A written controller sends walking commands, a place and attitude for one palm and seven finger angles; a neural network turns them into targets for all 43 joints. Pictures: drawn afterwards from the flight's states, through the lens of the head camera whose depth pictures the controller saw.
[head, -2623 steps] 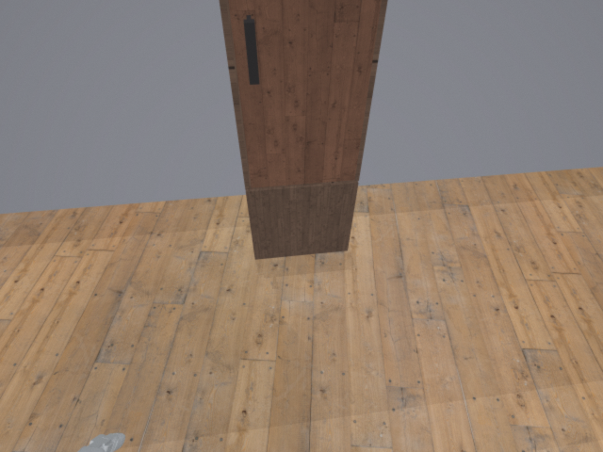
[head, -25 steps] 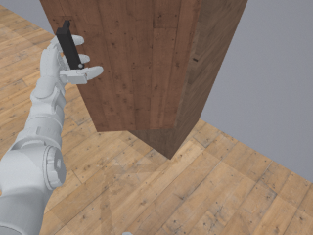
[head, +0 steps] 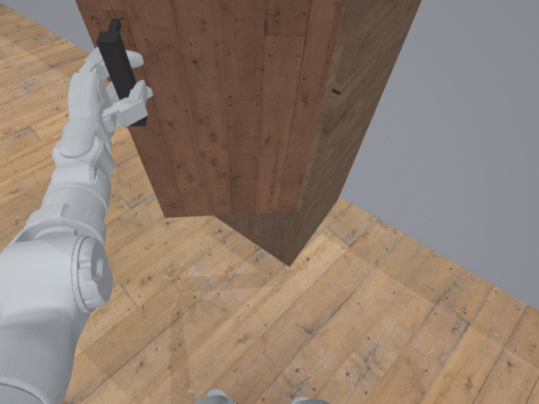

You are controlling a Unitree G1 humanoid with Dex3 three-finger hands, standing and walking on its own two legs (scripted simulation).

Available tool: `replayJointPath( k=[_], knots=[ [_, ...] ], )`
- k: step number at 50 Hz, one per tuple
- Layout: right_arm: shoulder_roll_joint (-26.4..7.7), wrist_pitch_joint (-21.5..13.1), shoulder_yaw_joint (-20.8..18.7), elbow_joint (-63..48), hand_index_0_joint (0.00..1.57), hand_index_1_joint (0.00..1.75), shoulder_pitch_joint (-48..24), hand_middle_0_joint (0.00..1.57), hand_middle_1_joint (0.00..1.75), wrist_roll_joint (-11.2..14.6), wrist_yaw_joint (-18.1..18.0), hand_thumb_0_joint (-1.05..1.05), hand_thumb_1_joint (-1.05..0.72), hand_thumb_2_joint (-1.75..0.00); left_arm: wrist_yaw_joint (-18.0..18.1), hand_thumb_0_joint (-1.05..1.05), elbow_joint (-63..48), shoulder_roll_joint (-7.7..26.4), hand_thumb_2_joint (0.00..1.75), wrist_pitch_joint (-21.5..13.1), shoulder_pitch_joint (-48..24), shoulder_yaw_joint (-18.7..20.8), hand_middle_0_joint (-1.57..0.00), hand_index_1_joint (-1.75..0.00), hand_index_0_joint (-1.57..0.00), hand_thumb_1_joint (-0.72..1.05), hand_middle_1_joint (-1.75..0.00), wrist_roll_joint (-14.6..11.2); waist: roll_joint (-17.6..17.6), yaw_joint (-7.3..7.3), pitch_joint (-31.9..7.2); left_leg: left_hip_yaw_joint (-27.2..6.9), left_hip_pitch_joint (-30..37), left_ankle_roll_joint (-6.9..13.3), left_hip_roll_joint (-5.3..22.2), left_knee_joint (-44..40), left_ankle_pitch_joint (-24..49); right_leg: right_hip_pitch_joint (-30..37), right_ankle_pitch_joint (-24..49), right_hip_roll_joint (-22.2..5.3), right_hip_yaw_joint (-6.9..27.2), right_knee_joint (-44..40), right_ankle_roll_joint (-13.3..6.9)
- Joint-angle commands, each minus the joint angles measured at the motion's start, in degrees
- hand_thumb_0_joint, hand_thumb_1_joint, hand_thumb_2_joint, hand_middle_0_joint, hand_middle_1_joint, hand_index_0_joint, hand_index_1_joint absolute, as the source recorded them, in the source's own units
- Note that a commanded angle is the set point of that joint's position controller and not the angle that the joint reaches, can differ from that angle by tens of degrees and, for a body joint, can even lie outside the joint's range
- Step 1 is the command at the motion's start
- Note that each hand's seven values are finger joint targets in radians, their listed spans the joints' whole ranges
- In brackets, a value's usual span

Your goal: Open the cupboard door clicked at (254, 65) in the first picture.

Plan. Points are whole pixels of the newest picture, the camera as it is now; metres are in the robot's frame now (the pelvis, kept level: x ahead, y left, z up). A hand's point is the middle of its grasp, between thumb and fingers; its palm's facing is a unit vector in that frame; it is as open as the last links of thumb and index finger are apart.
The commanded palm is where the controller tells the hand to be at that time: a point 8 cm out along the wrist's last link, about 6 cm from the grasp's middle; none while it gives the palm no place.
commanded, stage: pull the door open along its arc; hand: left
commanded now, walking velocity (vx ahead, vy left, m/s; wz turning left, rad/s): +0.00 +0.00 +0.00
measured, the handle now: (127, 75) +0.57 +0.17 +0.15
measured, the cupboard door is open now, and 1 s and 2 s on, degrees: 40 82 89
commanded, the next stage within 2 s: open thumb and fingers to let go in 1.12 s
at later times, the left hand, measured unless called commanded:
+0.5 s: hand (149, 151) +0.43 +0.13 +0.14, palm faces -0.02 -1.00 +0.06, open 6.7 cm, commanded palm +0.37 +0.18 +0.14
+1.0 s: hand (230, 215) +0.32 +0.03 +0.15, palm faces +0.38 -0.93 -0.01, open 6.9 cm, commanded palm +0.25 +0.06 +0.14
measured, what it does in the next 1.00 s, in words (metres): stands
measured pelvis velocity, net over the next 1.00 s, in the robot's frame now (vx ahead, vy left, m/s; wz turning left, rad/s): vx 0.01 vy -0.05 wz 0.03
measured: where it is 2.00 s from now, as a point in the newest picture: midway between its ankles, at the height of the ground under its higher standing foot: outside the picture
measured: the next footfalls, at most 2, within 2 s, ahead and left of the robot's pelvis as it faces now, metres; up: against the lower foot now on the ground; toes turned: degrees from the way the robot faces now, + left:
none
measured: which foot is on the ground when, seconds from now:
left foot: down 0.00-1.00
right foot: down 0.00-1.00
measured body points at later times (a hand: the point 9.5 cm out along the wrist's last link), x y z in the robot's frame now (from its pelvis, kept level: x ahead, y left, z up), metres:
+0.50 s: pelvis +0.02 +0.00 +0.01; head +0.04 -0.01 +0.46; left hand +0.42 +0.18 +0.14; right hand +0.11 -0.26 -0.09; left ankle +0.03 +0.06 -0.71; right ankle -0.02 -0.09 -0.71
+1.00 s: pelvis +0.01 -0.05 +0.02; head -0.02 -0.07 +0.47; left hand +0.29 +0.08 +0.15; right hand +0.20 -0.24 -0.07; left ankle +0.03 +0.06 -0.71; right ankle -0.02 -0.09 -0.71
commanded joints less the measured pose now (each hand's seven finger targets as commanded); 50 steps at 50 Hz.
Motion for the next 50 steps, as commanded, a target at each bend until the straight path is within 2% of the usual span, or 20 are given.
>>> replayJointPath(
  k=[1, 3, 5, 8, 13, 18, 20, 22, 23, 24, 25, 27, 30, 31, 36, 37, 39, 42, 44, 50],
  knots=[
    [-10.3, -1.8, -4.0, -3.8, 0.20, 0.30, 7.3, 0.20, 0.30, -0.1, -0.5, 0.00, -0.90, -0.90, -1.1, 0.00, -14.0, 11.3, 0.90, -3.4, -26.8, 0.8, -0.40, -1.35, -0.40, 0.90, -1.35, -1.2, 3.8, -0.12, -24.1, -7.2, 26.5, -2.2, 2.3, -3.6, 16.7, -1.8, 16.0, -0.7, 2.9, -5.7, 1.2],
    [-10.2, -1.7, -4.0, -4.2, 0.20, 0.30, 7.2, 0.20, 0.30, 0.0, -0.5, 0.00, -0.90, -0.90, -1.4, 0.00, -15.6, 11.9, 0.90, -3.9, -24.5, 1.4, -0.40, -1.35, -0.40, 0.90, -1.35, -1.3, 4.9, 1.08, -25.6, -7.3, 28.0, -2.4, 2.3, -3.4, 19.4, -1.3, 17.4, -0.6, 2.7, -5.1, 1.0],
    [-10.0, -1.6, -3.9, -5.1, 0.20, 0.30, 6.6, 0.20, 0.30, 0.1, -0.3, 0.00, -0.90, -0.90, -1.8, 0.00, -16.2, 10.8, 0.90, -3.4, -20.9, 1.2, -0.40, -1.35, -0.40, 0.90, -1.35, -2.0, 4.5, 1.65, -24.9, -7.0, 27.8, -2.4, 2.3, -3.6, 19.5, -0.7, 17.6, -0.4, 2.5, -5.3, 1.0],
    [-9.9, -1.4, -4.1, -6.6, 0.20, 0.30, 5.9, 0.20, 0.30, 0.4, -0.2, 0.00, -0.90, -0.90, -2.3, 0.00, -19.5, 10.7, 0.90, -3.2, -15.4, 2.0, -0.40, -1.35, -0.40, 0.90, -1.35, -3.0, 1.6, 3.24, -25.7, -5.8, 26.6, -2.0, 2.0, -4.0, 21.6, 4.0, 21.8, -0.3, 2.7, -5.3, 1.1],
    [-9.3, -1.1, -4.2, -9.5, 0.20, 0.30, 3.0, 0.20, 0.30, 1.3, 0.0, 0.00, -0.90, -0.90, -3.0, 0.00, -27.3, 7.2, 0.90, -0.8, -2.7, 1.0, -0.40, -1.35, -0.40, 0.90, -1.35, -5.1, -0.6, 5.64, -23.2, -4.2, 25.8, -1.6, 1.8, -5.1, 23.3, 8.5, 26.1, -0.4, 2.8, -6.1, 1.2],
    [-8.0, -1.7, -4.4, -12.6, 0.20, 0.30, -1.3, 0.20, 0.30, 2.1, 0.7, 0.00, -0.90, -0.90, -2.4, 0.00, -42.7, 1.8, 0.90, 2.3, 13.6, -1.5, -0.40, -1.35, -0.40, 0.90, -1.35, -7.2, 0.7, 8.62, -22.5, -3.5, 29.4, -1.6, 2.2, -5.8, 30.6, 11.4, 30.8, -0.7, 2.6, -6.4, 1.4],
    [-7.5, -1.9, -4.4, -13.4, 0.20, 0.30, -3.0, 0.20, 0.30, 2.3, 0.8, 0.00, -0.90, -0.90, -1.9, 0.00, -48.5, 0.0, 0.90, 4.0, 19.1, -2.4, -0.40, -1.35, -0.40, 0.90, -1.35, -7.8, -1.6, 8.93, -20.7, -3.2, 29.5, -1.6, 2.3, -6.5, 30.5, 12.7, 31.7, -0.9, 2.5, -7.0, 1.7],
    [-7.1, -2.2, -4.3, -14.9, 0.20, 0.30, -5.1, 0.20, 0.30, 2.4, 0.9, 0.00, -0.90, -0.90, -1.1, 0.00, -56.7, -1.4, 0.90, 5.3, 25.3, -3.2, -0.40, -1.35, -0.40, 0.90, -1.35, -8.2, -1.2, 9.98, -20.7, -2.8, 30.2, -1.5, 2.1, -6.8, 32.7, 15.1, 33.9, -1.3, 2.6, -7.0, 1.9],
    [-4.8, -2.9, -3.9, -15.3, 0.20, 0.30, -8.4, 0.20, 0.30, 2.4, 1.1, 0.00, -0.90, -0.90, 7.0, 0.00, -62.4, -2.6, 0.90, 6.8, 25.3, 5.0, -0.40, -1.35, -0.40, 0.90, -1.35, -11.5, -2.1, 14.80, -20.7, -2.2, 28.0, -2.0, 2.0, -7.5, 32.1, 16.7, 32.9, -1.2, 1.9, -7.6, 1.8],
    [-4.4, -3.2, -3.5, -15.1, 0.20, 0.30, -9.8, 0.20, 0.30, 2.0, 1.4, 0.00, -0.90, -0.90, 10.7, 0.00, -65.2, -8.6, 0.90, 8.5, 28.7, -1.4, -0.40, -1.35, -0.40, 0.90, -1.35, -9.9, -1.0, 12.78, -18.2, -2.1, 28.4, -2.6, 2.2, -8.3, 32.1, 16.5, 32.4, -1.3, 1.6, -7.4, 1.8],
    [-4.4, -3.2, -3.6, -14.8, 0.20, 0.30, -10.3, 0.20, 0.30, 1.9, 1.8, 0.00, -0.90, -0.90, 13.2, 0.00, -66.6, -10.5, 0.90, 10.1, 32.3, -2.2, -0.40, -1.35, -0.40, 0.90, -1.35, -9.2, -2.3, 12.46, -16.3, -2.6, 29.1, -3.0, 2.7, -8.5, 31.8, 14.9, 30.4, -1.3, 1.0, -7.8, 1.9],
    [-4.6, -2.4, -3.5, -14.4, 0.20, 0.30, -11.5, 0.20, 0.30, 1.2, 1.8, 0.00, -0.90, -0.90, 17.9, 0.00, -70.6, -10.2, 0.90, 12.1, 34.5, -2.7, -0.40, -1.35, -0.40, 0.90, -1.35, -7.0, -5.3, 12.03, -14.3, -2.5, 27.8, -3.0, 2.8, -8.9, 29.5, 16.1, 29.5, -1.5, 1.3, -8.0, 1.8],
    [-3.1, -1.1, -3.2, -15.4, 0.20, 0.30, -15.3, 0.20, 0.30, 0.3, 2.1, 0.00, -0.90, -0.90, 24.4, 0.00, -79.5, -16.7, 0.90, 15.6, 37.4, -8.6, -0.40, -1.35, -0.40, 0.90, -1.35, -3.2, -2.9, 11.90, -15.9, -2.3, 30.3, -3.3, 3.0, -9.3, 30.2, 17.3, 30.1, -2.4, 1.6, -7.9, 1.7],
    [-2.8, -0.5, -3.1, -15.4, 0.20, 0.30, -15.9, 0.20, 0.30, 0.0, 2.1, 0.00, -0.90, -0.90, 26.3, 0.00, -81.9, -17.6, 0.90, 16.9, 37.5, -9.9, -0.40, -1.35, -0.40, 0.90, -1.35, -1.8, -2.5, 11.96, -16.6, -2.4, 30.9, -3.6, 3.0, -9.5, 29.9, 17.8, 29.6, -2.6, 1.8, -8.0, 1.6],
    [-1.1, 2.5, -2.3, -15.2, 0.20, 0.30, -20.3, 0.20, 0.30, -1.1, 2.1, 0.00, -0.90, -0.90, 35.4, 0.00, -86.9, -25.1, 0.90, 23.0, 40.5, -17.3, -0.40, -1.35, -0.40, 0.90, -1.35, 3.0, -3.5, 10.72, -13.5, -2.5, 29.9, -3.6, 2.5, -10.1, 23.7, 19.7, 29.5, -3.9, 2.3, -10.0, 1.4],
    [-1.1, 3.0, -2.3, -14.9, 0.20, 0.30, -20.7, 0.20, 0.30, -1.6, 1.9, 0.00, -0.90, -0.90, 37.0, 0.00, -86.1, -25.7, 0.90, 24.0, 41.4, -18.1, -0.40, -1.35, -0.40, 0.90, -1.35, 4.2, -5.4, 10.43, -12.2, -2.6, 29.2, -3.4, 2.4, -9.9, 22.4, 19.9, 29.4, -4.1, 2.5, -10.7, 1.5],
    [-0.3, 3.8, -2.1, -14.6, 0.20, 0.30, -22.5, 0.20, 0.30, -1.7, 2.4, 0.00, -0.90, -0.90, 39.9, 0.00, -86.9, -29.3, 0.90, 25.6, 41.9, -21.9, -0.40, -1.35, -0.40, 0.90, -1.35, 6.8, -3.7, 10.28, -11.1, -2.8, 28.9, -3.6, 2.3, -9.9, 21.2, 19.4, 29.1, -4.8, 2.8, -10.9, 1.4],
    [0.0, 4.7, -2.3, -13.9, 0.20, 0.30, -23.2, 0.20, 0.30, -1.9, 2.6, 0.00, -0.90, -0.90, 41.5, 0.00, -86.5, -32.4, 0.90, 26.2, 43.1, -26.0, -0.40, -1.35, -0.40, 0.90, -1.35, 9.2, -4.6, 9.39, -10.1, -3.3, 29.0, -3.6, 2.2, -9.6, 20.0, 19.1, 28.2, -5.0, 3.1, -11.4, 1.1],
    [0.3, 5.0, -2.3, -14.4, 0.20, 0.30, -23.6, 0.20, 0.30, -2.0, 2.7, 0.00, -0.90, -0.90, 41.4, 0.00, -88.3, -34.3, 0.90, 26.0, 45.1, -28.7, -0.40, -1.35, -0.40, 0.90, -1.35, 9.7, -4.5, 9.45, -10.7, -3.4, 29.4, -3.5, 1.9, -9.6, 19.7, 19.9, 30.6, -5.6, 3.7, -11.3, 1.5],
    [1.3, 4.6, -2.2, -15.2, 0.20, 0.30, -25.1, 0.20, 0.30, -1.7, 2.5, 0.00, -0.90, -0.90, 39.3, 0.00, -93.2, -37.7, 0.90, 24.4, 51.4, -33.9, -0.40, -1.35, -0.40, 0.90, -1.35, 8.0, -7.1, 9.62, -10.3, -3.9, 29.8, -3.3, 1.2, -9.6, 16.9, 22.6, 33.9, -7.2, 5.5, -13.5, 2.8]
  ],
)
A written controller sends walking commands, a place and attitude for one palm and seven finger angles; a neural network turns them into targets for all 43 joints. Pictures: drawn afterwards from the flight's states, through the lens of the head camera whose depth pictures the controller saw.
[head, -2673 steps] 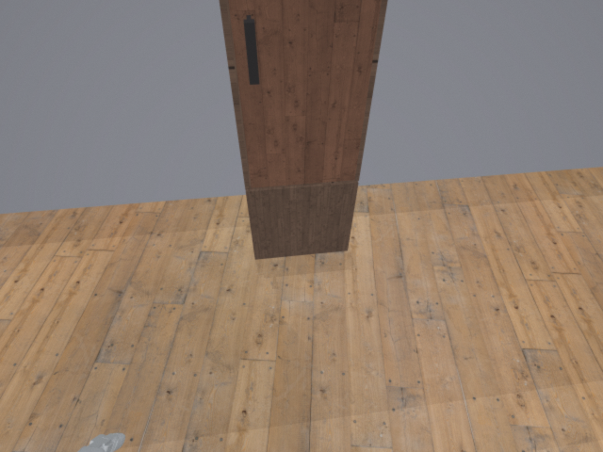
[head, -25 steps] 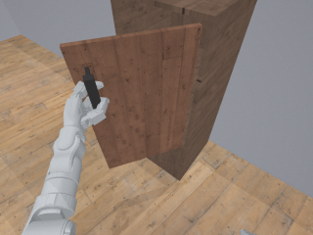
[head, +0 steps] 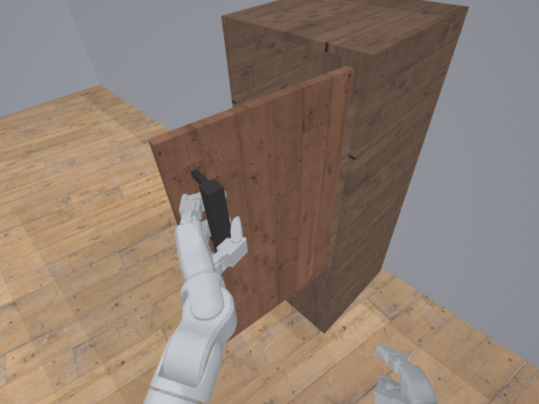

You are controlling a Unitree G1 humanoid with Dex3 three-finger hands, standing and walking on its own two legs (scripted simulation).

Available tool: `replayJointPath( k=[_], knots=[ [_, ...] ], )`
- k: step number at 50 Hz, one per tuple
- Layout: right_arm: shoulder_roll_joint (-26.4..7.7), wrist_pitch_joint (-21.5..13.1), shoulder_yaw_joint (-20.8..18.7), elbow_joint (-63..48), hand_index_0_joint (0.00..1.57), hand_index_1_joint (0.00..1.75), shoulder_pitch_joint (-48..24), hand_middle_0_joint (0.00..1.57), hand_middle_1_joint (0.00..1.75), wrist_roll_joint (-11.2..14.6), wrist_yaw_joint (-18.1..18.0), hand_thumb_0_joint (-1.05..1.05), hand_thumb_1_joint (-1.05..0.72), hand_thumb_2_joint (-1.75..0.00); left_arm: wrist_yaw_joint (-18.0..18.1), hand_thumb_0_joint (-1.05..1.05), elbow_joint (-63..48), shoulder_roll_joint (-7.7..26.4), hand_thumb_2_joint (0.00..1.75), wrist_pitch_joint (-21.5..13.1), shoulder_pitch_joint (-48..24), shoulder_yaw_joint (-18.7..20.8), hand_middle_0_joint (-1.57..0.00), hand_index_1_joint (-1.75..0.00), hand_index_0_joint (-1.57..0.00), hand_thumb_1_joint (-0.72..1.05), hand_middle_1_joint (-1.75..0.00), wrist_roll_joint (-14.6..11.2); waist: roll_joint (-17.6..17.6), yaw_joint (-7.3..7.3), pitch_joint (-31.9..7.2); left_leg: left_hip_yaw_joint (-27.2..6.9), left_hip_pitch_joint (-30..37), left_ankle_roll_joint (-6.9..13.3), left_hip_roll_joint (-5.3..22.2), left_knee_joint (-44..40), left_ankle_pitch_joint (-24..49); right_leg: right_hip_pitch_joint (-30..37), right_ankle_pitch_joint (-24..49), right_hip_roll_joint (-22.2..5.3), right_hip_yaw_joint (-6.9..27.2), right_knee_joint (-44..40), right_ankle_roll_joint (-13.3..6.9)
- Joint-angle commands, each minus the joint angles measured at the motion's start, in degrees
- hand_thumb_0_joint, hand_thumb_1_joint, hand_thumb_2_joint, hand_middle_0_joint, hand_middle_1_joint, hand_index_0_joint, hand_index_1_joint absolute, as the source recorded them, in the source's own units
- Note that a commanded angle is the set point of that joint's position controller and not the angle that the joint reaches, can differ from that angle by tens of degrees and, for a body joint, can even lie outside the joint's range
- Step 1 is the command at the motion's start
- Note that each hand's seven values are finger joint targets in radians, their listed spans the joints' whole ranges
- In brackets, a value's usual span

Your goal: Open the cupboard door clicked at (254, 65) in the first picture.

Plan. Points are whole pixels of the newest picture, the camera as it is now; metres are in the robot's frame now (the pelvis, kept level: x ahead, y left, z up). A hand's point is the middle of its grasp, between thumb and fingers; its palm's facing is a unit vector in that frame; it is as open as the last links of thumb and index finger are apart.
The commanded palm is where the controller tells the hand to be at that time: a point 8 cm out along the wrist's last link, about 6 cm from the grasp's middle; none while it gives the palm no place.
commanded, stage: pull the door open along its arc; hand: left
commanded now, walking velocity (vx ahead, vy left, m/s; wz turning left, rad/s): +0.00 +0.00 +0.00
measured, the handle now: (211, 215) +0.36 +0.11 +0.13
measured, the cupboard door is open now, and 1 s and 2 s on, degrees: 82 89 90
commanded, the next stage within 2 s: open thumb and fingers to let go in 0.12 s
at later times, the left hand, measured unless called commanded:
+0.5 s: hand (255, 252) +0.29 +0.04 +0.13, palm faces +0.37 -0.93 +0.00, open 8.1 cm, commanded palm +0.26 +0.08 +0.13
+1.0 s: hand (256, 248) +0.30 +0.04 +0.13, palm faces +0.31 -0.95 +0.01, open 14.7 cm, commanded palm +0.26 +0.08 +0.13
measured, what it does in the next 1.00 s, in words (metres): stands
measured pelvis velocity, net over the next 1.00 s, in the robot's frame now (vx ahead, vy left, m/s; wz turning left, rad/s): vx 0.00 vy -0.03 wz -0.01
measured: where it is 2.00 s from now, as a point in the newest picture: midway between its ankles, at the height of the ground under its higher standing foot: outside the picture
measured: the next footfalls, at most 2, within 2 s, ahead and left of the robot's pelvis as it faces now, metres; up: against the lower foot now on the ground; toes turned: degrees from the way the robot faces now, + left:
none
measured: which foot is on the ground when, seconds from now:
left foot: down 0.00-1.00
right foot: down 0.00-1.00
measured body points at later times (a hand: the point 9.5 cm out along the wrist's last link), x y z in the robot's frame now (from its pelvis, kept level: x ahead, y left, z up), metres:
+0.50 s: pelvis -0.01 -0.04 +0.00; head -0.03 -0.08 +0.45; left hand +0.26 +0.08 +0.13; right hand +0.19 -0.24 -0.09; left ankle +0.02 +0.11 -0.72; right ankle -0.03 -0.04 -0.72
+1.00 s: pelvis +0.00 -0.03 +0.00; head -0.02 -0.07 +0.45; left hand +0.27 +0.08 +0.13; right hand +0.18 -0.24 -0.10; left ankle +0.02 +0.12 -0.72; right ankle -0.03 -0.04 -0.72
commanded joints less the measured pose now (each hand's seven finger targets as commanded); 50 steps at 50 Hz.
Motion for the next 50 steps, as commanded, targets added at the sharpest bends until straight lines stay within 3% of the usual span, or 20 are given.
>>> replayJointPath(
  k=[1, 5, 7, 10, 11, 12, 16, 17, 22, 27, 31, 33, 36, 39, 44, 46, 50],
  knots=[
    [-4.7, -3.4, -2.2, -9.7, 0.20, 0.30, -8.7, 0.20, 0.30, 0.1, -0.1, 0.00, -0.90, -0.90, -1.2, 0.00, -17.4, -6.1, 0.90, -4.1, -4.6, -6.0, -0.40, -1.35, -0.40, 0.90, -1.35, 0.5, -7.6, 0.89, -9.6, -2.4, 8.5, 0.3, 1.3, -0.8, 14.9, 2.5, 34.4, -7.7, 6.5, -7.1, 6.2],
    [-4.2, -4.4, -2.2, -9.8, 0.20, 0.30, -9.6, 0.20, 0.30, 0.2, 0.6, 0.00, -0.90, -0.90, -1.7, 0.00, -21.3, -7.3, 0.90, -4.1, 2.0, -8.4, -0.40, -1.35, -0.40, 0.90, -1.35, 0.1, -6.8, 1.45, -8.2, -2.3, 8.6, 0.3, 1.0, -0.2, 13.5, 2.5, 32.3, -8.4, 7.7, -8.9, 6.3],
    [-4.5, -4.7, -2.0, -9.1, 0.20, 0.30, -9.9, 0.20, 0.30, 0.2, 0.3, 0.00, -0.90, -0.90, -1.1, 0.00, -20.3, -5.0, 0.90, -4.4, -1.4, -6.4, -0.40, -1.35, -0.40, 0.90, -1.35, 0.0, -8.8, 1.35, -6.1, -2.6, 7.5, 0.3, 0.5, -0.2, 11.6, 1.8, 29.0, -8.9, 9.0, -10.7, 6.6],
    [-4.5, -5.4, -1.6, -7.8, 0.20, 0.30, -11.4, 0.20, 0.30, -0.1, -0.5, 0.00, -0.90, -0.90, 0.4, 0.00, -17.4, -2.7, 0.90, -5.0, -8.0, -3.4, -0.40, -1.35, -0.40, 0.90, -1.35, -0.3, -8.5, 1.19, -3.4, -2.9, 6.0, 0.3, -0.2, 0.4, 8.3, 0.0, 21.4, -10.2, 12.6, -14.2, 7.0],
    [-4.7, -5.4, -1.4, -6.8, 0.20, 0.30, -11.5, 0.20, 0.30, -0.1, -0.9, 0.00, -0.90, -0.90, 0.9, 0.00, -15.7, -1.0, 0.90, -5.4, -13.5, -2.0, -0.40, -1.35, -0.40, 0.90, -1.35, -0.2, -9.5, 0.34, -1.6, -3.2, 5.2, 0.4, -0.4, 0.5, 7.4, -1.0, 19.1, -10.6, 13.8, -15.1, 7.1],
    [-4.6, -5.5, -1.8, -6.6, 0.20, 0.30, -11.9, 0.20, 0.30, -0.2, -1.1, 0.00, -0.90, -0.90, 1.1, 0.00, -15.3, -0.2, 0.87, -5.7, -13.6, -0.7, -0.40, -1.34, -0.40, 0.83, -1.34, -0.4, -10.0, 1.27, -1.7, -3.5, 4.9, 0.4, -0.6, 0.3, 7.1, -0.1, 17.2, -10.8, 14.4, -16.0, 7.0],
    [-4.4, -5.5, -1.7, -6.0, 0.20, 0.30, -11.8, 0.20, 0.30, -0.2, -1.4, 0.00, -0.90, -0.90, 0.1, 0.00, -13.8, -1.0, 0.75, -6.9, -14.4, -1.6, -0.38, -1.31, -0.38, 0.55, -1.31, -0.4, -9.0, 1.47, -3.7, -4.0, 5.2, 0.4, -0.9, -0.3, 7.6, 1.1, 19.0, -11.5, 15.4, -15.7, 7.3],
    [-4.4, -5.2, -1.9, -5.8, 0.20, 0.30, -11.6, 0.20, 0.30, -0.1, -1.5, 0.00, -0.90, -0.90, -0.2, 0.00, -13.6, 0.4, 0.72, -7.2, -14.2, -0.6, -0.37, -1.30, -0.37, 0.48, -1.30, -0.5, -9.0, 1.86, -4.9, -4.3, 5.0, 0.3, -1.0, -0.7, 7.8, 2.2, 19.2, -11.4, 15.0, -15.1, 7.0],
    [-4.3, -4.5, -1.8, -5.8, 0.20, 0.30, -11.1, 0.20, 0.30, 0.1, -2.2, 0.00, -0.90, -0.90, -1.6, 0.00, -11.9, 1.0, 0.57, -8.6, -14.6, 0.1, -0.35, -1.27, -0.35, 0.13, -1.27, -0.7, -9.7, 1.73, -5.4, -4.8, 4.7, 0.6, -0.9, -1.5, 7.9, 3.1, 22.7, -11.5, 15.0, -14.3, 9.2],
    [-4.4, -4.1, -1.7, -6.0, 0.20, 0.30, -11.0, 0.20, 0.30, 0.1, -3.0, 0.00, -0.90, -0.90, -2.8, 0.00, -11.8, 1.4, 0.42, -9.4, -16.8, 0.3, -0.32, -1.23, -0.32, -0.22, -1.23, -0.9, -9.1, 1.23, -6.5, -4.8, 5.5, 0.8, -0.8, -1.4, 8.6, 3.4, 25.9, -11.5, 14.7, -13.5, 9.4],
    [-4.4, -4.1, -1.5, -6.5, 0.20, 0.30, -10.6, 0.20, 0.30, 0.2, -3.2, 0.00, -0.90, -0.90, -3.8, 0.00, -10.8, -0.2, 0.30, -9.3, -16.0, -1.0, -0.30, -1.20, -0.30, -0.50, -1.20, -1.4, -9.2, 0.74, -6.0, -4.7, 6.1, 0.9, -0.7, -1.4, 9.2, 2.6, 28.8, -11.1, 13.3, -12.5, 9.7],
    [-4.5, -3.9, -1.5, -6.5, 0.20, 0.30, -10.8, 0.20, 0.30, 0.2, -3.3, 0.00, -0.90, -0.90, -4.0, 0.00, -10.7, 0.3, 0.30, -9.3, -15.6, -0.6, -0.30, -1.20, -0.30, -0.50, -1.20, -1.5, -8.9, 0.94, -5.9, -4.7, 5.9, 0.9, -0.7, -1.3, 9.2, 2.7, 28.4, -11.3, 13.9, -12.7, 9.3],
    [-4.5, -4.2, -1.6, -6.7, 0.20, 0.30, -10.7, 0.20, 0.30, 0.1, -3.5, 0.00, -0.90, -0.90, -4.0, 0.00, -11.2, 0.4, 0.30, -9.4, -16.2, -0.1, -0.27, -1.05, -0.27, -0.50, -1.05, -1.6, -10.2, 1.18, -6.9, -4.7, 5.7, 0.9, -0.8, -1.0, 9.7, 3.8, 31.2, -11.6, 14.4, -12.5, 10.2],
    [-4.5, -4.1, -1.6, -7.0, 0.20, 0.30, -10.6, 0.20, 0.30, 0.1, -3.4, 0.00, -0.90, -0.90, -3.5, 0.00, -11.1, 0.6, 0.30, -9.3, -13.8, 0.6, -0.25, -0.90, -0.25, -0.50, -0.90, -1.7, -10.0, 1.87, -7.4, -4.4, 5.6, 0.8, -0.7, -1.4, 10.1, 4.3, 31.8, -11.2, 13.5, -11.8, 9.2],
    [-4.6, -4.0, -1.7, -6.9, 0.20, 0.30, -10.8, 0.20, 0.30, 0.1, -3.4, 0.00, -0.90, -0.90, -2.5, 0.00, -11.4, 1.6, 0.30, -9.3, -14.2, 1.5, -0.21, -0.65, -0.21, -0.50, -0.65, -1.3, -10.5, 1.89, -6.5, -4.4, 4.9, 0.8, -0.8, -1.3, 8.9, 3.9, 27.7, -11.5, 14.8, -13.3, 9.8],
    [-4.5, -3.9, -1.7, -6.8, 0.20, 0.30, -10.7, 0.20, 0.30, 0.0, -3.3, 0.00, -0.90, -0.90, -2.1, 0.00, -11.1, 1.1, 0.30, -9.2, -13.0, 1.1, -0.19, -0.55, -0.19, -0.50, -0.55, -1.0, -9.4, 2.04, -6.6, -4.3, 5.1, 0.8, -0.8, -1.4, 9.5, 4.1, 28.6, -11.2, 13.9, -12.6, 8.5],
    [-4.4, -4.1, -1.9, -7.4, 0.20, 0.30, -10.7, 0.20, 0.30, 0.0, -3.0, 0.00, -0.90, -0.90, -1.7, 0.00, -12.4, -0.4, 0.30, -8.9, -11.4, -0.3, -0.16, -0.35, -0.16, -0.50, -0.35, -0.8, -8.9, 2.10, -6.8, -3.9, 6.0, 0.8, -0.7, -1.3, 10.0, 3.5, 29.0, -10.6, 13.1, -12.1, 8.3]
  ],
)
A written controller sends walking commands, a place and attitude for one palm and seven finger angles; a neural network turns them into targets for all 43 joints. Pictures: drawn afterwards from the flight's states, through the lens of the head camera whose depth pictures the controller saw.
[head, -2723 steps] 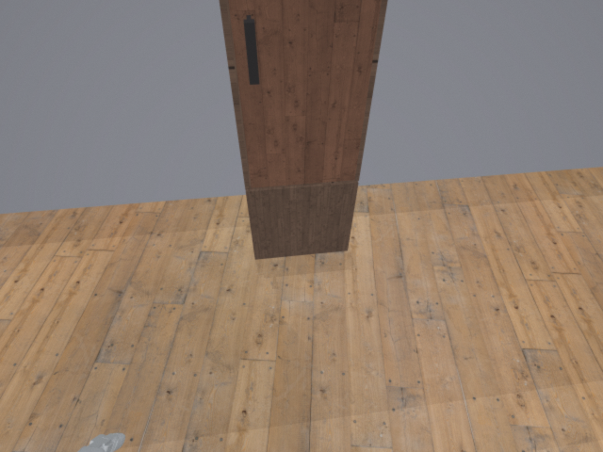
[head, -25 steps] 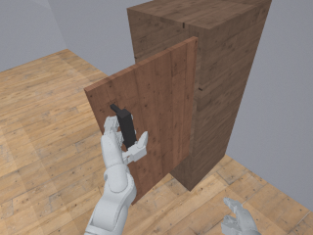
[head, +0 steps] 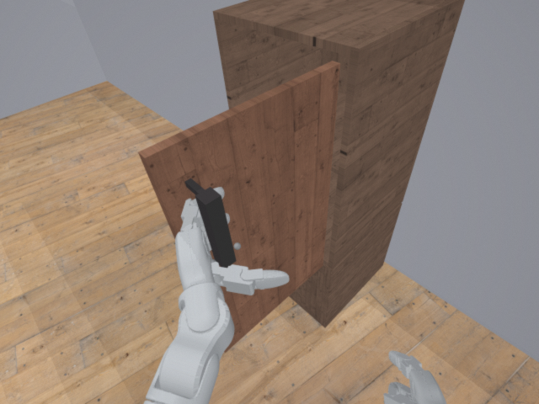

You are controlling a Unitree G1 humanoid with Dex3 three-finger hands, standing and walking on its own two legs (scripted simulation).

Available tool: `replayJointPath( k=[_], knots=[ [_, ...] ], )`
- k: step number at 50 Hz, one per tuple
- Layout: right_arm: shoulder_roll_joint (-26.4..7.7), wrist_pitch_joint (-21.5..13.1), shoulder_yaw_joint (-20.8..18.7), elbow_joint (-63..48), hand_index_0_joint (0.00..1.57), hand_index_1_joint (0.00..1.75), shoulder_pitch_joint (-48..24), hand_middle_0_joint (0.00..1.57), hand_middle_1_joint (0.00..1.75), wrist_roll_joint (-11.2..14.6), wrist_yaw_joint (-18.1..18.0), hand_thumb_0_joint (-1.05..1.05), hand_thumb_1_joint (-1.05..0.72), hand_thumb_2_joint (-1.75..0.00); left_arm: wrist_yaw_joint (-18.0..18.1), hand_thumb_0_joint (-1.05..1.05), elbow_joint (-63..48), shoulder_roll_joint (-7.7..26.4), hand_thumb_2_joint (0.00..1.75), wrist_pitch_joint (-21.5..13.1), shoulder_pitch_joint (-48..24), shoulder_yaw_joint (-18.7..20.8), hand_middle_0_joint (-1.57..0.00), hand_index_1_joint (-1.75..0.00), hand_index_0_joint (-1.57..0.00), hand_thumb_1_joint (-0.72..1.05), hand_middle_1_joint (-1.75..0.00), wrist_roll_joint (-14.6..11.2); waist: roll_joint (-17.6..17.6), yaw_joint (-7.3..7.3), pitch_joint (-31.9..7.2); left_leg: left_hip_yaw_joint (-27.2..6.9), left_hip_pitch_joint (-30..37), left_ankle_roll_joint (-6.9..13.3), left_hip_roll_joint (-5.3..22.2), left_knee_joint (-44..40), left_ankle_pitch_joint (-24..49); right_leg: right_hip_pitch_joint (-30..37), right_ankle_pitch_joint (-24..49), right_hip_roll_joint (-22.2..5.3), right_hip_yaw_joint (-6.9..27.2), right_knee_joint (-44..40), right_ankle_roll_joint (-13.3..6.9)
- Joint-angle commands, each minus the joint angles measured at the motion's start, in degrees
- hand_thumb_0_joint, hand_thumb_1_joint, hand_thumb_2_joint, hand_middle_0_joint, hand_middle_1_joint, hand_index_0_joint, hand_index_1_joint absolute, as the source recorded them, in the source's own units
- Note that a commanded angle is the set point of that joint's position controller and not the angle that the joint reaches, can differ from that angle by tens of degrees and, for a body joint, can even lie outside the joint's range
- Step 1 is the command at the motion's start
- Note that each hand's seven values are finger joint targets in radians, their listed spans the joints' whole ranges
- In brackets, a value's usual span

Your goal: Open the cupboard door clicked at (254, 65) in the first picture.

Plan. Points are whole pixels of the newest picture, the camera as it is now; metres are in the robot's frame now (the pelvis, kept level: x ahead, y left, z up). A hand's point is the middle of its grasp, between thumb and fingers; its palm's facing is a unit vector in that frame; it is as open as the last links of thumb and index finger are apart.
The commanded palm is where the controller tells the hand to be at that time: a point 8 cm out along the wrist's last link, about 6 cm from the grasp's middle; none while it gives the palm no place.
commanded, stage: open thumb and fingers to let go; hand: left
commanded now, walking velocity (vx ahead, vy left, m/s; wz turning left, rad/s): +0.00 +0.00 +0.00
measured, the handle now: (209, 224) +0.34 +0.11 +0.13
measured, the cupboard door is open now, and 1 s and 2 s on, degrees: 89 90 90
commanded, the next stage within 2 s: slide the hand sideways off the handle in 0.04 s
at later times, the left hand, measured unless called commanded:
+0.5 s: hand (225, 268) +0.26 +0.08 +0.12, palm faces -0.16 -0.99 +0.06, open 16.3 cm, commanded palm +0.24 +0.13 +0.12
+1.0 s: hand (184, 299) +0.22 +0.12 +0.12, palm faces -0.13 -0.99 +0.02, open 16.1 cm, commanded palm +0.19 +0.18 +0.12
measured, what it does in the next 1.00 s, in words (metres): shifts its weight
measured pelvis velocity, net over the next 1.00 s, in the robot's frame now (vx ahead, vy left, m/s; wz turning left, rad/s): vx -0.01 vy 0.09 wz -0.05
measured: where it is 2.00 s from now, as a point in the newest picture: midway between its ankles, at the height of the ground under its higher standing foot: outside the picture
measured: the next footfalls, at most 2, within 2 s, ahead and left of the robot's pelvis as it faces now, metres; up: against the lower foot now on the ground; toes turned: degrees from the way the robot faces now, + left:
none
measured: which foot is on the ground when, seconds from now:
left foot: down 0.00-1.00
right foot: down 0.00-1.00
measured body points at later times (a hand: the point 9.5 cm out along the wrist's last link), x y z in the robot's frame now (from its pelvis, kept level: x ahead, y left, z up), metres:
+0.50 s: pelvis -0.01 +0.06 +0.00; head -0.04 +0.04 +0.45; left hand +0.27 +0.13 +0.12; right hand +0.17 -0.15 -0.08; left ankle +0.03 +0.15 -0.73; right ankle -0.03 -0.01 -0.73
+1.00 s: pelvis -0.01 +0.09 -0.01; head -0.04 +0.08 +0.44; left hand +0.22 +0.18 +0.12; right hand +0.18 -0.12 -0.07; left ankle +0.03 +0.15 -0.73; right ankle -0.03 -0.01 -0.73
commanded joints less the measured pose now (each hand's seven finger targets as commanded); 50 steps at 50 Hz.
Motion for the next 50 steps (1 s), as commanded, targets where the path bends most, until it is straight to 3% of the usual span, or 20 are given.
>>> replayJointPath(
  k=[1, 7, 8, 9, 10, 12, 14, 17, 19, 20, 22, 23, 29, 38, 42, 45, 50],
  knots=[
    [-3.2, -3.5, -1.3, -10.3, 0.20, 0.30, -10.1, 0.20, 0.30, -0.2, 0.2, 0.00, -0.90, -0.90, 1.5, 0.00, -13.2, -1.5, 0.30, -2.8, -14.0, 1.1, -0.15, -0.30, -0.15, -0.50, -0.30, 0.9, -9.6, 0.49, -8.9, 0.3, 3.5, 1.2, -0.6, 1.7, 7.8, 1.2, 27.4, -12.0, 12.7, -8.7, 10.3],
    [-3.3, -3.9, -1.6, -10.3, 0.20, 0.30, -10.2, 0.20, 0.30, -0.3, 0.7, 0.00, -0.90, -0.90, 2.4, 0.00, -12.9, -2.8, 0.30, -2.1, -13.1, -0.1, -0.15, -0.30, -0.15, -0.50, -0.30, 1.5, -9.9, 0.76, -8.6, 0.7, 4.3, 1.2, -0.5, 1.8, 8.7, 0.3, 26.5, -11.1, 10.6, -7.9, 9.6],
    [-6.2, -2.9, -1.2, -9.9, 0.20, 0.30, -7.6, 0.20, 0.30, -0.4, 1.6, 0.00, -0.90, -0.90, -9.6, 0.00, -13.2, 0.4, 0.30, -5.4, -13.0, -10.8, -0.15, -0.30, -0.15, -0.50, -0.30, 4.8, -11.4, -4.18, -4.9, 1.1, 7.2, 2.4, -1.3, -0.3, 10.3, -2.3, 30.8, -9.3, 9.6, -4.9, 11.2],
    [-5.4, -2.7, -1.7, -11.9, 0.20, 0.30, -6.7, 0.20, 0.30, 0.5, 1.2, 0.00, -0.90, -0.90, -15.7, 0.00, -15.1, 3.9, 0.30, -8.2, -15.3, -6.9, -0.15, -0.30, -0.15, -0.50, -0.30, 2.5, -10.9, -2.94, -9.2, 1.2, 7.5, 2.9, -0.7, -0.1, 11.5, -0.9, 33.4, -9.1, 8.5, -3.2, 11.3],
    [-5.3, -2.8, -1.5, -12.6, 0.20, 0.30, -6.8, 0.20, 0.30, 0.7, 0.5, 0.00, -0.90, -0.90, -19.4, 0.00, -15.8, 6.1, 0.30, -10.1, -16.0, -6.2, -0.15, -0.30, -0.15, -0.50, -0.30, 1.8, -9.2, -2.08, -11.4, 1.5, 7.6, 3.0, -0.7, 0.3, 12.0, 0.7, 35.7, -9.4, 9.1, -2.4, 11.1],
    [-4.9, -3.3, -1.1, -13.8, 0.20, 0.30, -6.1, 0.20, 0.30, 1.2, 0.1, 0.00, -0.90, -0.90, -25.7, 0.00, -16.4, 5.8, 0.30, -12.1, -16.9, -7.9, -0.15, -0.30, -0.15, -0.50, -0.30, -0.2, -4.9, -2.73, -12.4, 2.0, 9.9, 3.0, -0.7, 0.5, 12.1, 0.0, 34.9, -9.2, 8.2, -2.4, 10.2],
    [-4.4, -4.3, -0.4, -15.1, 0.20, 0.30, -6.3, 0.20, 0.30, 1.9, -0.1, 0.00, -0.90, -0.90, -28.8, 0.00, -14.7, 4.9, 0.30, -12.0, -16.0, -7.0, -0.15, -0.30, -0.15, -0.50, -0.30, -3.4, -4.9, -2.47, -11.8, 1.6, 9.6, 2.9, -0.5, 0.2, 9.9, -1.0, 29.8, -8.6, 7.6, -3.4, 9.6],
    [-4.4, -5.6, 0.1, -15.5, 0.20, 0.30, -7.6, 0.20, 0.30, 2.6, -0.5, 0.00, -0.90, -0.90, -27.8, 0.00, -11.7, 4.5, 0.30, -9.4, -14.6, -2.8, -0.15, -0.30, -0.15, -0.50, -0.30, -8.2, -8.6, -1.10, -8.6, 1.0, 8.2, 2.3, -0.2, -0.7, 5.5, -2.6, 18.4, -7.9, 7.0, -6.7, 9.0],
    [-4.7, -6.3, 0.3, -15.7, 0.20, 0.30, -8.0, 0.20, 0.30, 2.6, -0.3, 0.00, -0.90, -0.90, -25.5, 0.00, -11.7, 4.6, 0.30, -8.4, -13.9, -1.0, -0.15, -0.30, -0.15, -0.50, -0.30, -9.0, -9.8, -0.57, -7.2, 0.8, 7.9, 2.2, 0.2, -1.3, 4.4, -4.1, 14.0, -7.3, 6.2, -7.3, 8.7],
    [-4.7, -6.3, 0.2, -15.6, 0.20, 0.30, -8.1, 0.20, 0.30, 2.4, 0.0, 0.00, -0.90, -0.90, -24.3, 0.00, -11.6, 4.9, 0.30, -8.1, -12.9, -0.4, -0.15, -0.30, -0.15, -0.50, -0.30, -8.4, -10.2, -0.32, -6.7, 0.8, 7.9, 2.2, 0.3, -1.6, 4.4, -4.5, 13.3, -7.1, 5.9, -7.2, 8.4],
    [-4.7, -6.4, 0.1, -16.0, 0.20, 0.30, -8.1, 0.20, 0.30, 2.2, 0.8, 0.00, -0.90, -0.90, -21.8, 0.00, -13.5, 5.7, 0.30, -8.1, -11.5, -0.3, -0.15, -0.30, -0.15, -0.50, -0.30, -6.4, -7.4, 0.60, -6.9, 1.1, 8.2, 2.1, 0.6, -2.2, 5.0, -5.0, 11.1, -6.4, 4.7, -5.8, 7.4],
    [-4.4, -6.3, 0.1, -16.4, 0.20, 0.30, -7.9, 0.20, 0.30, 2.1, 1.3, 0.00, -0.90, -0.90, -21.0, 0.00, -14.5, 4.3, 0.30, -8.1, -10.1, -1.8, -0.15, -0.30, -0.15, -0.50, -0.30, -5.2, -5.9, 0.61, -6.8, 1.1, 8.6, 2.1, 0.9, -2.4, 5.9, -5.6, 11.1, -5.9, 4.1, -4.8, 7.0],
    [-4.4, -4.4, 0.0, -17.8, 0.20, 0.30, -8.1, 0.20, 0.30, 1.9, 2.4, 0.00, -0.90, -0.90, -18.6, 0.00, -18.9, 6.2, 0.30, -7.2, -7.4, -2.4, -0.15, -0.30, -0.15, -0.50, -0.30, -1.1, -4.0, 0.15, -6.2, 1.2, 8.3, 1.9, 1.7, -2.6, 5.5, -6.8, 8.2, -5.0, 3.7, -3.5, 5.9],
    [-4.3, -3.8, 0.3, -18.7, 0.20, 0.30, -8.8, 0.20, 0.30, 2.1, 2.1, 0.00, -0.90, -0.90, -19.0, 0.00, -24.6, 5.3, 0.30, -5.8, -0.8, -3.2, -0.15, -0.30, -0.15, -0.50, -0.30, -2.7, -4.2, 0.24, -6.3, -0.2, 8.4, 1.2, 2.8, -3.7, 4.1, -7.2, 5.7, -4.1, 2.0, -2.0, 5.6],
    [-4.6, -3.4, 0.2, -19.1, 0.20, 0.30, -8.3, 0.20, 0.30, 2.0, 2.5, 0.00, -0.90, -0.90, -18.9, 0.00, -27.2, 7.4, 0.30, -5.3, 4.7, -1.7, -0.15, -0.30, -0.15, -0.50, -0.30, -2.1, -3.4, 0.94, -7.3, -0.3, 7.8, 0.9, 2.9, -3.6, 5.5, -6.3, 6.8, -4.0, 1.8, -0.9, 5.3],
    [-4.7, -3.1, 0.3, -19.6, 0.20, 0.30, -8.7, 0.20, 0.30, 1.9, 2.4, 0.00, -0.90, -0.90, -19.1, 0.00, -28.6, 7.2, 0.30, -5.1, 4.1, -2.7, -0.15, -0.30, -0.15, -0.50, -0.30, -1.7, -4.2, -0.09, -5.4, -0.6, 7.0, 1.0, 2.8, -3.3, 3.9, -7.8, 5.6, -4.0, 1.9, -1.0, 5.5],
    [-4.8, -3.1, 0.4, -20.2, 0.20, 0.30, -9.0, 0.20, 0.30, 1.9, 1.8, 0.00, -0.90, -0.90, -20.2, 0.00, -30.5, 9.3, 0.30, -5.1, 7.9, -0.2, -0.15, -0.30, -0.15, -0.50, -0.30, -2.7, -4.3, 0.30, -4.9, -0.3, 6.6, 1.2, 2.7, -3.0, 2.8, -7.8, 4.7, -4.0, 2.2, -1.6, 5.6]
  ],
)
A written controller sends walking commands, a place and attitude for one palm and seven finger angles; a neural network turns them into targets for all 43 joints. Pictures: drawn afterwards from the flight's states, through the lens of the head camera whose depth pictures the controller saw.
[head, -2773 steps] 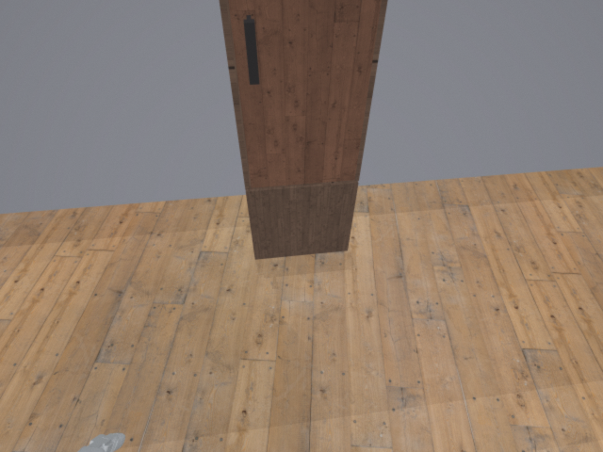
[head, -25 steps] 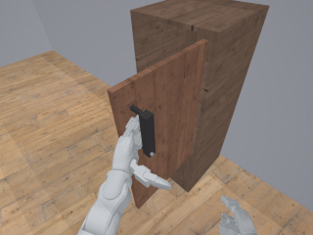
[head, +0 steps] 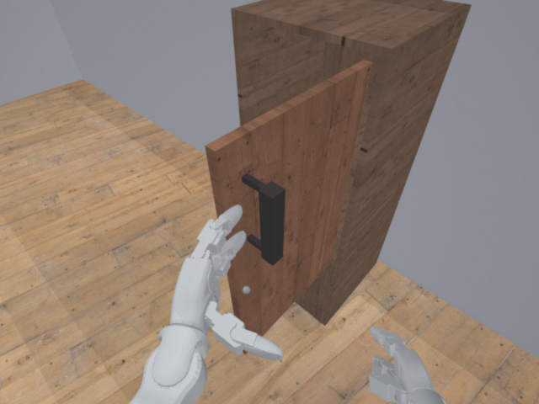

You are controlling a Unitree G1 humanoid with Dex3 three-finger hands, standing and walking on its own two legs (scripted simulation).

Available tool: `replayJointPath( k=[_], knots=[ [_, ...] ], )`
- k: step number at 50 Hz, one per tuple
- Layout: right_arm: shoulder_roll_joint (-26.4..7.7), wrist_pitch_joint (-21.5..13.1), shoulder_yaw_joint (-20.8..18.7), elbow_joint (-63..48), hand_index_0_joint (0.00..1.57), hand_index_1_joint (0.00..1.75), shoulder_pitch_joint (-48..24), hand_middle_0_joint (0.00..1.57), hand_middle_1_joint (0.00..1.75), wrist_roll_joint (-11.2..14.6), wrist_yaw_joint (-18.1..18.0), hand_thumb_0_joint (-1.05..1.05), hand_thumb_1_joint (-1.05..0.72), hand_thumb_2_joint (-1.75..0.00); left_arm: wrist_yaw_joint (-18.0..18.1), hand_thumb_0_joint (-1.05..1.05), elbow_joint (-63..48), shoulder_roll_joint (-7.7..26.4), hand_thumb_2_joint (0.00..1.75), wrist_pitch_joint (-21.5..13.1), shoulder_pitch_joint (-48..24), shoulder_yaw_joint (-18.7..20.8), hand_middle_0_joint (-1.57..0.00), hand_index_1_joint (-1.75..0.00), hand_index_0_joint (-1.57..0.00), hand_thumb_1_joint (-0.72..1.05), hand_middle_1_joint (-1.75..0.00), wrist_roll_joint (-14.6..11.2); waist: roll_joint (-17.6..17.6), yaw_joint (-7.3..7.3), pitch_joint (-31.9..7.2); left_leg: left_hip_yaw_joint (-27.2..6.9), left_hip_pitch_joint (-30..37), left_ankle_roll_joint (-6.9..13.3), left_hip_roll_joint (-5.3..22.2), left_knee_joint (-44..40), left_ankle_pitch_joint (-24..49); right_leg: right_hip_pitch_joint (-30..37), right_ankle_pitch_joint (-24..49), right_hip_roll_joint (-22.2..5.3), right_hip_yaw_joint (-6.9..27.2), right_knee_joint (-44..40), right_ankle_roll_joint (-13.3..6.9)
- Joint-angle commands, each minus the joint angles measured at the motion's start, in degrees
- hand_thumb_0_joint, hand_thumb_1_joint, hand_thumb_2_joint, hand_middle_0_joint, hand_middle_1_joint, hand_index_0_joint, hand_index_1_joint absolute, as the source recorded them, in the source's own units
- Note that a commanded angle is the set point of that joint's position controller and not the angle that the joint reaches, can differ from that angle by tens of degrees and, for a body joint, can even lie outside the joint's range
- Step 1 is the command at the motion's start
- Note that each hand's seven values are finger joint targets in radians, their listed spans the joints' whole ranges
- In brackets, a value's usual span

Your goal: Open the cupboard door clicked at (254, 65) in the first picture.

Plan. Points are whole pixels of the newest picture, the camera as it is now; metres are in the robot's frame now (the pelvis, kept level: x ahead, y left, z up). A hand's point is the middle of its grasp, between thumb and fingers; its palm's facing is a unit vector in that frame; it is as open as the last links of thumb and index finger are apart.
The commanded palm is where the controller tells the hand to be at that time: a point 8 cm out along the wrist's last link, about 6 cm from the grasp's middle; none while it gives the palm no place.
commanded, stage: slide the hand sideways off the handle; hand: left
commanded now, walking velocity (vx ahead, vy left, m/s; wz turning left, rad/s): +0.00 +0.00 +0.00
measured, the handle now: (261, 219) +0.34 +0.04 +0.13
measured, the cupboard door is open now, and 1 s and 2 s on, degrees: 90 90 90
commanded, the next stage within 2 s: draw the hand back to the body in 0.34 s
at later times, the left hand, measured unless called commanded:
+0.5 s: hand (224, 312) +0.20 +0.07 +0.13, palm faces -0.02 -1.00 -0.01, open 16.3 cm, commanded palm +0.17 +0.14 +0.13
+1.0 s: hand (159, 306) +0.20 +0.15 +0.14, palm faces +0.10 -0.98 -0.15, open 16.0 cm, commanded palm +0.16 +0.20 +0.16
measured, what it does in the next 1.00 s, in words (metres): stands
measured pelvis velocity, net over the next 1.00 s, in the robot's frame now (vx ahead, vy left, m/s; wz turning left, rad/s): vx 0.01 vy -0.03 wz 0.03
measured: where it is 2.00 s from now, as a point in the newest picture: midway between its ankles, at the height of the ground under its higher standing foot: outside the picture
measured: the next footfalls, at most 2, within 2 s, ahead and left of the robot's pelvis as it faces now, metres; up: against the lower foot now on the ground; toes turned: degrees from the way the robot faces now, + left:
none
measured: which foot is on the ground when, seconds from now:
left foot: down 0.00-1.00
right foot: down 0.00-1.00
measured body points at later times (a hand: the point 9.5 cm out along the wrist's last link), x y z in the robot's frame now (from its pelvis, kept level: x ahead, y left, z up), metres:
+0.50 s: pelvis +0.00 -0.03 +0.00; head -0.02 -0.05 +0.45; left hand +0.19 +0.13 +0.13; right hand +0.21 -0.23 -0.07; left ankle +0.03 +0.06 -0.72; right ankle -0.01 -0.10 -0.72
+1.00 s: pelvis +0.01 -0.03 +0.00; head -0.01 -0.05 +0.45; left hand +0.19 +0.20 +0.15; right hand +0.22 -0.24 -0.06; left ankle +0.03 +0.06 -0.72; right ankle -0.01 -0.10 -0.72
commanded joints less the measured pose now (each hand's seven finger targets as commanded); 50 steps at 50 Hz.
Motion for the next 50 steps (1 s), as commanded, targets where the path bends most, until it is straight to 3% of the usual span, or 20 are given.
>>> replayJointPath(
  k=[1, 2, 6, 11, 15, 17, 19, 22, 27, 30, 32, 35, 36, 42, 47, 48, 50],
  knots=[
    [-5.4, -3.6, -2.4, -10.9, 0.20, 0.30, -10.1, 0.20, 0.30, 0.0, -0.6, 0.00, -0.90, -0.90, 0.2, 0.00, -15.3, 0.3, 0.30, -3.8, -6.6, 5.2, -0.15, -0.30, -0.15, -0.50, -0.30, -0.8, -3.8, 0.99, -5.8, -5.2, 7.5, -2.9, 4.9, -7.2, 5.1, -6.0, 6.0, -1.1, -2.0, -6.7, -0.5],
    [-5.5, -3.7, -2.6, -10.9, 0.20, 0.30, -9.9, 0.20, 0.30, 0.1, -0.7, 0.00, -0.90, -0.90, 0.0, 0.00, -16.1, 1.7, 0.30, -3.9, -5.3, 7.0, -0.15, -0.30, -0.15, -0.50, -0.30, -1.3, -3.6, 1.65, -6.5, -5.1, 7.5, -3.0, 4.9, -7.1, 5.5, -5.0, 6.2, -1.0, -1.9, -6.7, -0.6],
    [-5.7, -4.2, -2.5, -11.4, 0.20, 0.30, -9.8, 0.20, 0.30, 0.1, -0.8, 0.00, -0.90, -0.90, -1.2, 0.00, -17.4, 1.5, 0.30, -4.1, -2.6, 6.6, -0.15, -0.30, -0.15, -0.50, -0.30, -1.8, -2.6, 1.11, -5.2, -4.8, 7.1, -2.8, 4.8, -6.5, 5.8, -6.3, 6.8, -1.0, -1.8, -6.6, -0.4],
    [-6.0, -5.1, -2.4, -11.5, 0.20, 0.30, -9.2, 0.20, 0.30, 0.0, -1.4, 0.00, -0.90, -0.90, -2.6, 0.00, -18.3, 4.3, 0.30, -4.5, 1.1, 10.1, -0.15, -0.30, -0.15, -0.50, -0.30, -2.8, -3.4, 1.29, -5.0, -4.2, 6.2, -2.5, 4.3, -5.8, 5.4, -6.1, 7.2, -1.3, -1.0, -7.3, -0.1],
    [-6.3, -7.4, -3.0, -12.1, 0.20, 0.30, -7.2, 0.20, 0.30, 0.3, -1.4, 0.00, -0.90, -0.90, -5.6, 0.00, -22.7, 3.4, 0.30, -6.5, 5.4, 8.0, -0.15, -0.30, -0.15, -0.50, -0.30, -3.8, -2.9, 0.64, -6.6, -4.0, 6.9, -2.1, 4.4, -4.4, 7.4, -6.5, 10.0, -1.4, -1.0, -6.5, 0.3],
    [-6.7, -8.7, -3.0, -11.8, 0.20, 0.30, -6.1, 0.20, 0.30, 0.5, -1.7, 0.00, -0.90, -0.90, -7.3, 0.00, -23.4, 2.9, 0.30, -7.2, 3.5, 6.6, -0.15, -0.30, -0.15, -0.50, -0.30, -4.5, -2.9, -0.51, -5.9, -4.4, 6.5, -2.0, 4.1, -3.6, 6.8, -7.4, 9.9, -1.5, -0.7, -6.7, 0.6],
    [-6.9, -10.2, -3.2, -11.6, 0.20, 0.30, -5.6, 0.20, 0.30, 0.5, -2.1, 0.00, -0.90, -0.90, -8.2, 0.00, -23.4, 3.8, 0.30, -7.7, 3.4, 7.2, -0.15, -0.30, -0.15, -0.50, -0.30, -4.8, -2.6, -0.75, -5.2, -4.5, 6.1, -1.8, 3.9, -3.0, 6.1, -8.6, 9.5, -1.7, -0.3, -7.0, 0.9],
    [-7.2, -11.3, -3.0, -10.6, 0.20, 0.30, -4.9, 0.20, 0.30, 0.3, -2.7, 0.00, -0.90, -0.90, -8.4, 0.00, -18.9, 6.4, 0.30, -7.3, 2.9, 10.1, -0.15, -0.30, -0.15, -0.50, -0.30, -4.4, -5.2, -0.83, -2.3, -4.6, 3.8, -1.7, 3.4, -2.6, 3.4, -9.5, 5.8, -2.2, 0.8, -8.7, 1.1],
    [-6.6, -11.9, -2.6, -10.1, 0.20, 0.30, -5.7, 0.20, 0.30, 0.2, -3.6, 0.00, -0.90, -0.90, -8.1, 0.00, -18.2, 11.9, 0.30, -7.0, 3.8, 19.1, -0.15, -0.30, -0.15, -0.50, -0.30, -6.2, -6.3, 1.67, -5.0, -3.4, 2.5, -1.9, 2.7, -2.0, 3.5, -5.6, 4.5, -3.5, 4.1, -11.1, 1.6],
    [-6.5, -12.9, -2.4, -9.8, 0.20, 0.30, -6.0, 0.20, 0.30, 0.6, -3.9, 0.00, -0.90, -0.90, -9.5, 0.00, -20.1, 12.5, 0.30, -7.4, 3.6, 21.9, -0.15, -0.30, -0.15, -0.50, -0.30, -8.4, -4.6, 1.90, -7.0, -3.0, 3.1, -2.0, 2.8, -1.5, 5.8, -3.4, 10.8, -4.3, 5.4, -11.3, 2.4],
    [-6.8, -13.8, -2.5, -9.4, 0.20, 0.30, -5.5, 0.20, 0.30, 0.9, -3.8, 0.00, -0.90, -0.90, -11.1, 0.00, -20.5, 12.6, 0.30, -7.5, 5.4, 22.8, -0.15, -0.30, -0.15, -0.50, -0.30, -9.9, -2.8, 2.16, -7.9, -3.1, 3.5, -2.1, 2.9, -1.4, 7.8, -2.5, 15.8, -4.2, 4.5, -10.5, 2.7],
    [-7.5, -15.3, -2.5, -9.0, 0.20, 0.30, -4.5, 0.20, 0.30, 1.4, -3.8, 0.00, -0.90, -0.90, -14.2, 0.00, -22.0, 11.6, 0.30, -7.2, 7.0, 21.4, -0.15, -0.30, -0.15, -0.50, -0.30, -11.3, -0.1, 1.37, -7.3, -3.1, 4.9, -2.0, 3.0, -1.9, 9.9, -3.8, 21.2, -3.5, 2.4, -8.7, 3.0],
    [-7.6, -15.8, -2.6, -8.9, 0.20, 0.30, -4.0, 0.20, 0.30, 1.4, -3.9, 0.00, -0.90, -0.90, -15.1, 0.00, -21.6, 11.6, 0.30, -6.8, 8.7, 21.6, -0.15, -0.30, -0.15, -0.50, -0.30, -11.7, -0.5, 1.42, -6.8, -3.2, 4.9, -1.9, 3.1, -1.8, 10.4, -4.0, 22.6, -3.4, 2.0, -8.5, 3.3],
    [-8.6, -16.4, -3.1, -8.3, 0.20, 0.30, -3.7, 0.20, 0.30, 1.5, -4.8, 0.00, -0.90, -0.90, -17.0, 0.00, -19.4, 15.7, 0.30, -4.1, 8.9, 27.1, -0.15, -0.30, -0.15, -0.50, -0.30, -12.6, -6.1, 1.79, -3.2, -3.9, 2.9, -1.7, 3.1, -2.0, 9.2, -5.0, 19.1, -3.6, 2.3, -10.0, 3.6],
    [-8.5, -17.5, -3.0, -7.8, 0.20, 0.30, -4.1, 0.20, 0.30, 1.5, -5.4, 0.00, -0.90, -0.90, -16.7, 0.00, -21.5, 17.9, 0.37, -5.3, 4.3, 31.2, -0.16, -0.30, -0.16, -0.32, -0.30, -14.1, -3.8, 2.15, -6.2, -4.0, 4.6, -1.9, 2.9, -2.2, 9.3, -4.5, 16.9, -3.5, 2.2, -10.2, 3.1],
    [-7.1, -17.1, -2.9, -7.2, 0.20, 0.30, -5.7, 0.20, 0.30, 0.3, -6.3, 0.00, -0.90, -0.90, -10.7, 0.00, -26.3, 22.9, 0.39, -8.4, 2.7, 29.5, -0.16, -0.30, -0.16, -0.29, -0.30, -5.9, -1.3, 2.59, -2.5, -4.3, 4.9, -2.4, 3.1, -3.4, 8.2, -5.5, 15.8, -5.3, 6.1, -14.4, 2.3],
    [-6.8, -16.7, -2.8, -6.3, 0.20, 0.30, -4.4, 0.20, 0.30, -0.3, -6.4, 0.00, -0.90, -0.90, -7.4, 0.00, -21.4, 17.5, 0.42, -9.2, 11.3, 27.5, -0.16, -0.30, -0.16, -0.22, -0.30, -5.3, -1.3, 2.20, -0.8, -4.0, 6.1, -2.5, 3.1, -4.4, 7.3, -5.8, 12.0, -5.3, 5.1, -15.8, 1.7]
  ],
)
